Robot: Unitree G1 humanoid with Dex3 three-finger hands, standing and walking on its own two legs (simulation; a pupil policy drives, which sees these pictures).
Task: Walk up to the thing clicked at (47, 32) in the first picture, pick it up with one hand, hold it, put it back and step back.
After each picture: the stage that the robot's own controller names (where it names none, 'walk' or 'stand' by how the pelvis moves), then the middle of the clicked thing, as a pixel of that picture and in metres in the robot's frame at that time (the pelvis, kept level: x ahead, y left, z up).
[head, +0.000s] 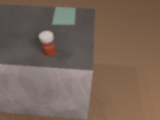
stand; (47, 44) +0.61 +0.18 -0.06
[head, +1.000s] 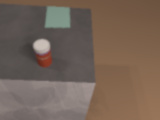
stand; (43, 53) +0.51 +0.17 -0.05
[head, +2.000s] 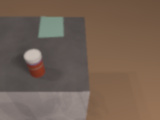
stand; (35, 64) +0.47 +0.22 -0.03
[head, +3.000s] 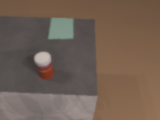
stand; (44, 66) +0.46 +0.19 -0.05
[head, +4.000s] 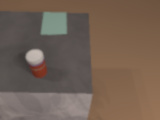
stand; (37, 64) +0.46 +0.20 -0.05
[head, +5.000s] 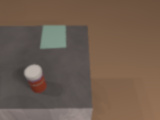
stand; (36, 79) +0.41 +0.21 -0.06
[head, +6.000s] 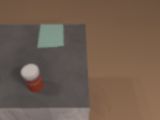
stand; (33, 78) +0.41 +0.22 -0.06
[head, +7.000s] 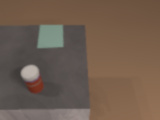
stand; (33, 79) +0.40 +0.22 -0.06
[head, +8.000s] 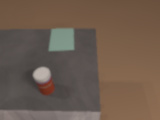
rise first; (44, 81) +0.40 +0.20 -0.05
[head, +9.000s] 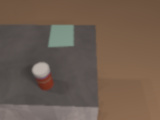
go down; (43, 76) +0.41 +0.20 -0.05
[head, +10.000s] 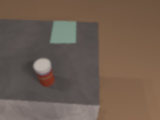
go down; (44, 73) +0.42 +0.19 -0.05
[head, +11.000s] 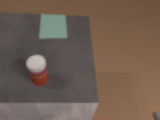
go down; (38, 71) +0.42 +0.17 -0.02
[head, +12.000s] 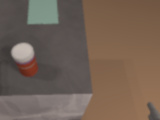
close in; (26, 61) +0.42 +0.19 +0.00
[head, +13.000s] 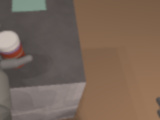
close; (11, 50) +0.44 +0.20 +0.03
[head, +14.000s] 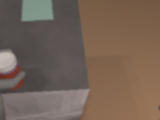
lift; (9, 71) +0.37 +0.23 +0.02
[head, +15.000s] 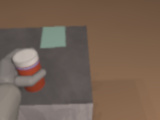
lift; (30, 71) +0.33 +0.17 +0.13
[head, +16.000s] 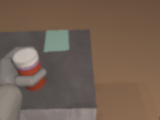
hold; (30, 70) +0.32 +0.17 +0.14
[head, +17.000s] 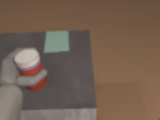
hold; (31, 70) +0.33 +0.17 +0.13
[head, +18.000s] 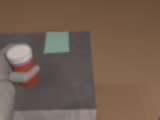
crouch; (24, 66) +0.34 +0.19 +0.14
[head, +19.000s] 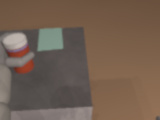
lower; (19, 54) +0.40 +0.20 +0.13
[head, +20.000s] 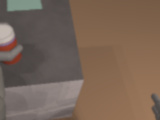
lower; (6, 45) +0.46 +0.20 +0.04
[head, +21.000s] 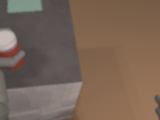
lower; (9, 50) +0.44 +0.20 +0.03
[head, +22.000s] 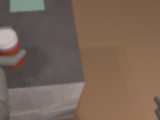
lower; (10, 49) +0.45 +0.20 +0.03
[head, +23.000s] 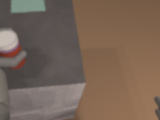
lower; (10, 50) +0.44 +0.20 +0.03
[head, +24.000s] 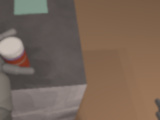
open; (15, 56) +0.42 +0.19 +0.03
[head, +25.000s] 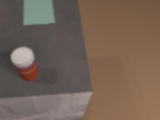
sink last; (26, 65) +0.41 +0.18 +0.01
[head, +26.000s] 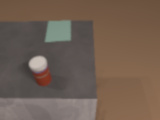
stand; (41, 71) +0.43 +0.20 +0.00
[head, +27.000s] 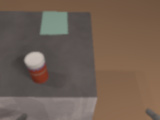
stand; (37, 68) +0.41 +0.19 +0.00
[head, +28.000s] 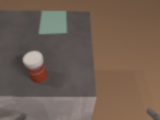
stand; (36, 67) +0.41 +0.19 +0.01
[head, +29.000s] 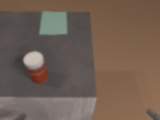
stand; (36, 68) +0.41 +0.19 +0.01
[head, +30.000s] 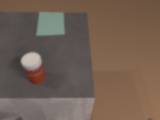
stand; (34, 69) +0.41 +0.19 +0.01
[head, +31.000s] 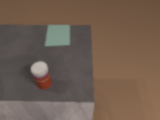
stand; (41, 76) +0.43 +0.19 -0.05
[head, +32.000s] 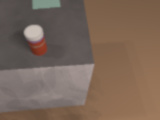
walk; (36, 41) +0.51 +0.19 -0.03
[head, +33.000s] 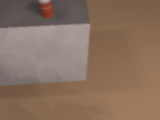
walk; (45, 5) +0.78 +0.20 -0.03
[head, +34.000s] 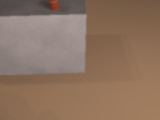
stand; (53, 0) +1.05 +0.23 -0.04
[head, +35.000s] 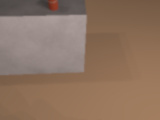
stand; (52, 0) +1.03 +0.20 -0.06
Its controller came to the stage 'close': yes
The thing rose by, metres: 0.22
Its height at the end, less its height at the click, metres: +0.00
